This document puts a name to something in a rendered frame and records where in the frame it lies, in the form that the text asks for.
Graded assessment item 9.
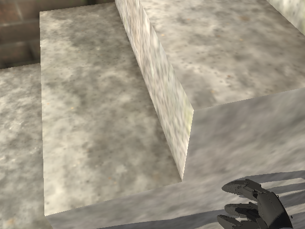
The robot right hand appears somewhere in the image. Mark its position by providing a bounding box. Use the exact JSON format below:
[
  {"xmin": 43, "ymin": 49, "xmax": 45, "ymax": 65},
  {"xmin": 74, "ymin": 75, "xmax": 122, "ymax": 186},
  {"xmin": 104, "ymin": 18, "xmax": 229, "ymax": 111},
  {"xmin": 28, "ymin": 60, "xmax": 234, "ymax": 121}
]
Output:
[{"xmin": 217, "ymin": 178, "xmax": 293, "ymax": 229}]

